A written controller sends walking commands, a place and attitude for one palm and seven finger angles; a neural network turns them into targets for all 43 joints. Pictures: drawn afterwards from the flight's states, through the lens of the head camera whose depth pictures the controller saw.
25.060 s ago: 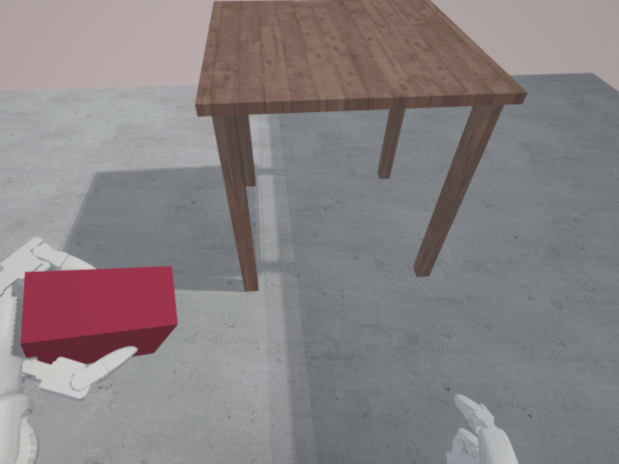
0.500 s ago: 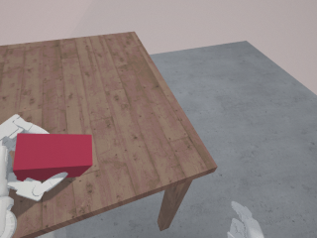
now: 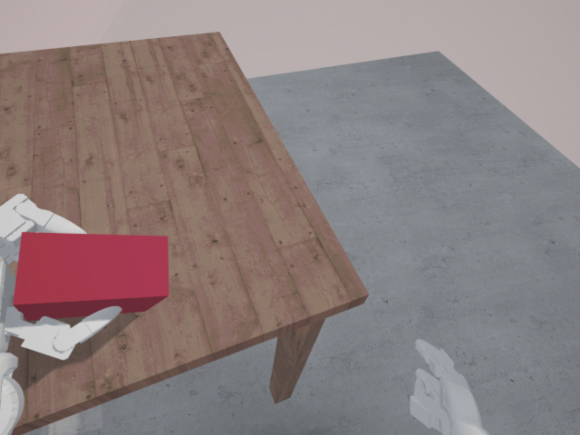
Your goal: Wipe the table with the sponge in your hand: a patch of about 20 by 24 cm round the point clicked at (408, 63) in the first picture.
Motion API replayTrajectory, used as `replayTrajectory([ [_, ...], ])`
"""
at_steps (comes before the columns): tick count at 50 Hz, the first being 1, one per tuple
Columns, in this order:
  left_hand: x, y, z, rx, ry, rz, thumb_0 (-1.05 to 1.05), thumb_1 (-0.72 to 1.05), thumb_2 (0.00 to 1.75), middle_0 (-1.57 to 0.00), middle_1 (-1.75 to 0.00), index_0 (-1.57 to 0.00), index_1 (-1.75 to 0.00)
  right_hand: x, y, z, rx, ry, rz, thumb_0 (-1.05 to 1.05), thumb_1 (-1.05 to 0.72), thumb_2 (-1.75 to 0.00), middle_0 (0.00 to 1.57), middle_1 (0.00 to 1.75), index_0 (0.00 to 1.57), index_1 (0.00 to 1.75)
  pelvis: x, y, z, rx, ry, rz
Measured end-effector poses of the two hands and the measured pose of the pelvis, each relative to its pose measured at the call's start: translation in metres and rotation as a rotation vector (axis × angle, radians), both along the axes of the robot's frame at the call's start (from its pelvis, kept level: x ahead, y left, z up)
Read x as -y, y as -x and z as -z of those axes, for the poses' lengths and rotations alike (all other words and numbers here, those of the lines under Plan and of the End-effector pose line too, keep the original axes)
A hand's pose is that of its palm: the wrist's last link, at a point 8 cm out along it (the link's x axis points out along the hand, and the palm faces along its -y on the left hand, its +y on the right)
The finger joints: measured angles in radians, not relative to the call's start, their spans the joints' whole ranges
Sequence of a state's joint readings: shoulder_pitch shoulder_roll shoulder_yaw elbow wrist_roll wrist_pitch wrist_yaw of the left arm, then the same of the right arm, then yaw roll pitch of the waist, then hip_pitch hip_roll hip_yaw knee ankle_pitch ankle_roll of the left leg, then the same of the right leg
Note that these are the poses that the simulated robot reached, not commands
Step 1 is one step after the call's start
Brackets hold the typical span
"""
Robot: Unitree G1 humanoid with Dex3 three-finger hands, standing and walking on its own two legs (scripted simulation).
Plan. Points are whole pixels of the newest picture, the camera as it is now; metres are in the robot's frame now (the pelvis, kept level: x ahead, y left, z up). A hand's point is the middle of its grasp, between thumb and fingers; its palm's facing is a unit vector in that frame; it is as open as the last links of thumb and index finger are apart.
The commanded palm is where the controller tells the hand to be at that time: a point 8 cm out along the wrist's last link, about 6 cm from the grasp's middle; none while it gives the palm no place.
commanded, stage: shuffle to correct the standing spot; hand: left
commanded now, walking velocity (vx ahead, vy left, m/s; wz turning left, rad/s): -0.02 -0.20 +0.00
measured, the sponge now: (115, 279) +0.24 +0.21 +0.13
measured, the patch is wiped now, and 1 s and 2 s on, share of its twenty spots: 0.00 0.00 0.00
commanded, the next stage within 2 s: none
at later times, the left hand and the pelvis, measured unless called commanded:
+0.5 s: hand (107, 273) +0.23 +0.21 +0.16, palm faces +0.32 -0.85 -0.41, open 10.1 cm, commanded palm +0.17 +0.25 +0.18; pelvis +0.01 -0.03 +0.00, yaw +0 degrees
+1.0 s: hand (86, 278) +0.23 +0.23 +0.16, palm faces +0.37 -0.84 -0.40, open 10.1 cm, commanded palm +0.16 +0.26 +0.18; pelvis +0.01 -0.02 +0.00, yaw +1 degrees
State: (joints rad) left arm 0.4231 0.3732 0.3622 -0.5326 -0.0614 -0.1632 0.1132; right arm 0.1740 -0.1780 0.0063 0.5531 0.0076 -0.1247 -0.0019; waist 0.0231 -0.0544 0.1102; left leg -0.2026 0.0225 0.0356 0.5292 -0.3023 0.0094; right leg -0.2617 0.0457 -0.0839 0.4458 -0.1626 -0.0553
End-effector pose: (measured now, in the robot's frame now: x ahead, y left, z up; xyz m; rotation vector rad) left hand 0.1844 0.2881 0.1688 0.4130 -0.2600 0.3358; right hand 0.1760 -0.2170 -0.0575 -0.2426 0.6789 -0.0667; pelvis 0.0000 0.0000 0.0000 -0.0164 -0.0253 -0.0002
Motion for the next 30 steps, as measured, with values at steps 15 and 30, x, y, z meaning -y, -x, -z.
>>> replayTrajectory([
  [15, 0.033, -0.005, -0.001, -0.043, -0.016, 0.014, -0.01, -0.51, 1.04, -0.73, -1.34, -0.75, -1.33, 0.044, 0.003, 0.011, -0.053, 0.025, 0.046, 0.01, -0.91, -0.9, 0.2, 0.3, 0.2, 0.3, 0.029, -0.005, 0.003, -0.029, -0.001, 0.0],
  [30, 0.036, -0.009, -0.004, -0.067, -0.065, 0.026, -0.01, -0.51, 1.04, -0.73, -1.34, -0.75, -1.33, 0.055, 0.01, 0.014, -0.069, 0.028, 0.086, 0.01, -0.91, -0.9, 0.2, 0.3, 0.2, 0.3, 0.033, -0.007, 0.004, -0.027, -0.002, 0.002],
])
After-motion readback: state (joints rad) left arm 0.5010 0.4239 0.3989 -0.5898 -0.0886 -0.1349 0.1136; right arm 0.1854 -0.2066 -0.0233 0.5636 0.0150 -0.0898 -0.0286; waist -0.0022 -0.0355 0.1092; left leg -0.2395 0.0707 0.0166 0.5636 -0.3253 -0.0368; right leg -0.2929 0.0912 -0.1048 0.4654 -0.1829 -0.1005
